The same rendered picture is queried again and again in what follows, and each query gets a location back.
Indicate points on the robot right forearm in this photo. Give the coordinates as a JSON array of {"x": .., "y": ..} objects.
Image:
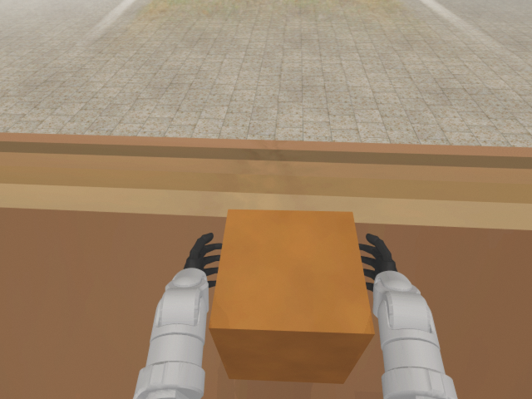
[{"x": 411, "y": 351}]

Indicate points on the carton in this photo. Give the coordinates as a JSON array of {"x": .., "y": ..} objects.
[{"x": 290, "y": 300}]

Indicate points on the robot left forearm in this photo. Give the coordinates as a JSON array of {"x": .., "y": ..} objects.
[{"x": 174, "y": 364}]

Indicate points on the robot left hand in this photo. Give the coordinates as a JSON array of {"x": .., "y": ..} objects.
[{"x": 197, "y": 253}]

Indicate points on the robot right hand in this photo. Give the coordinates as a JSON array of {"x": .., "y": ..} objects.
[{"x": 382, "y": 258}]

